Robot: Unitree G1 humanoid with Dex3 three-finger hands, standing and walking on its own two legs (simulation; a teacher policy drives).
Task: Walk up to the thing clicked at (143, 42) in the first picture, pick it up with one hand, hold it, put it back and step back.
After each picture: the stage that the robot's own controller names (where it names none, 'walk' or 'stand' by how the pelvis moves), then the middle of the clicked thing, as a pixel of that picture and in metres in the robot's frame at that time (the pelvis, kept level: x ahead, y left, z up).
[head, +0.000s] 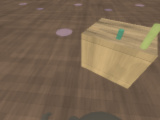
stand; (150, 37) +0.85 -0.56 +0.08
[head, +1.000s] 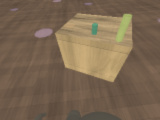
walk; (122, 29) +0.86 -0.22 +0.11
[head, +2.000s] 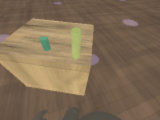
walk; (76, 45) +0.54 +0.18 +0.11
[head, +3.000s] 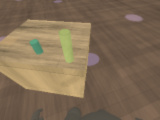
stand; (67, 48) +0.48 +0.20 +0.12
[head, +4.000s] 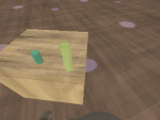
stand; (67, 58) +0.45 +0.20 +0.07
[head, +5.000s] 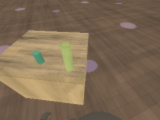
stand; (67, 58) +0.46 +0.20 +0.07
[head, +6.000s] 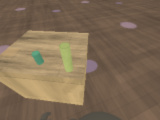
stand; (67, 58) +0.45 +0.21 +0.07
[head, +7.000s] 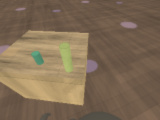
stand; (67, 59) +0.45 +0.21 +0.07
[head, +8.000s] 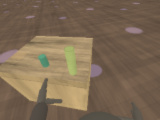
rise first; (71, 62) +0.44 +0.19 +0.08
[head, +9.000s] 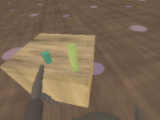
go down; (73, 58) +0.46 +0.19 +0.08
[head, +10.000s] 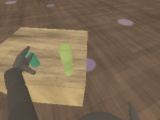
go down; (67, 61) +0.41 +0.17 +0.09
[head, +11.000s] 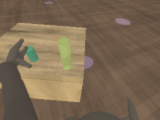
approach; (65, 55) +0.45 +0.17 +0.09
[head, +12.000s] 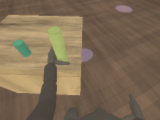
close; (59, 48) +0.46 +0.19 +0.13
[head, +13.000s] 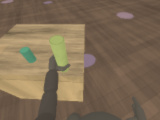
lift; (61, 56) +0.40 +0.18 +0.15
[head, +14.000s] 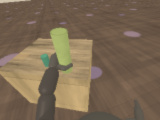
lift; (63, 54) +0.31 +0.17 +0.27
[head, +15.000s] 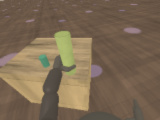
hold; (67, 56) +0.33 +0.15 +0.24
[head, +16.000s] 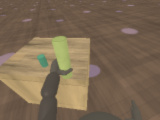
hold; (63, 59) +0.33 +0.18 +0.22
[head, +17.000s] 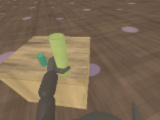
crouch; (61, 57) +0.32 +0.19 +0.23
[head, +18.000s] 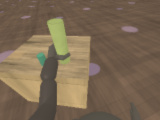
crouch; (61, 44) +0.38 +0.19 +0.27
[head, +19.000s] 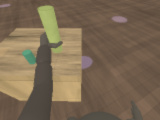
lower; (52, 33) +0.48 +0.22 +0.26
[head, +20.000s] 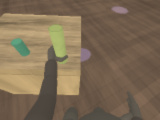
lower; (59, 47) +0.47 +0.19 +0.14
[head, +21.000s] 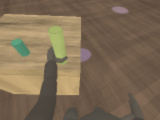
lower; (59, 48) +0.46 +0.19 +0.13
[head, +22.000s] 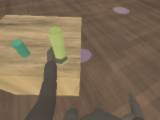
lower; (59, 49) +0.46 +0.19 +0.13
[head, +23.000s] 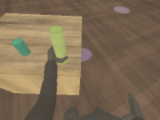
rest; (59, 48) +0.46 +0.19 +0.13
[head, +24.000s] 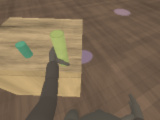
withdraw; (61, 51) +0.45 +0.19 +0.13
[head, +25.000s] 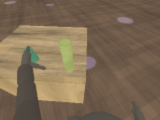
sink last; (67, 57) +0.43 +0.17 +0.11
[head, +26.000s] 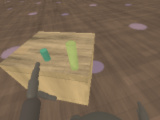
stand; (73, 57) +0.46 +0.19 +0.09
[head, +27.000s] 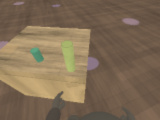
stand; (69, 58) +0.43 +0.18 +0.09
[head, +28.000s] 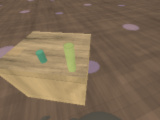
stand; (70, 58) +0.46 +0.18 +0.08
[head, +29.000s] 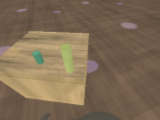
stand; (68, 59) +0.44 +0.20 +0.07
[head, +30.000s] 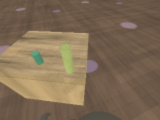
stand; (67, 60) +0.44 +0.20 +0.07
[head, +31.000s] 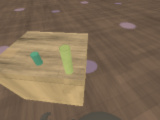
stand; (67, 61) +0.43 +0.20 +0.07
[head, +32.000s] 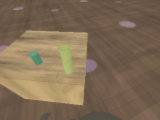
stand; (67, 60) +0.43 +0.20 +0.07
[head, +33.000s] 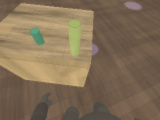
walk; (74, 41) +0.51 +0.15 +0.10
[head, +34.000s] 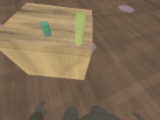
walk; (79, 31) +0.65 +0.15 +0.09
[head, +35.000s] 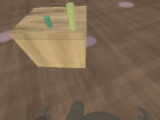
walk; (71, 18) +0.91 +0.27 +0.11
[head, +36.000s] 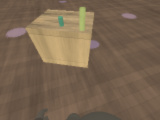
stand; (82, 19) +1.06 +0.17 +0.09
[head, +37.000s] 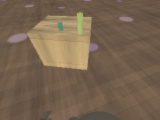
stand; (80, 24) +1.08 +0.18 +0.07
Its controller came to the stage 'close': yes
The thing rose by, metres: 0.21
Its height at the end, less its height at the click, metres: +0.00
